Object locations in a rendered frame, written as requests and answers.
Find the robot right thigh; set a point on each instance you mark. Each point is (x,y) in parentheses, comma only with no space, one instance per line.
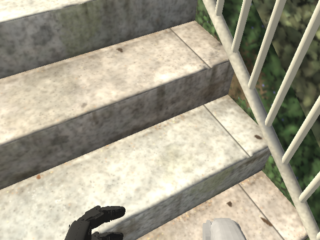
(222,229)

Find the robot left hand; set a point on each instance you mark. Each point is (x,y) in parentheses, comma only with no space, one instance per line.
(82,228)

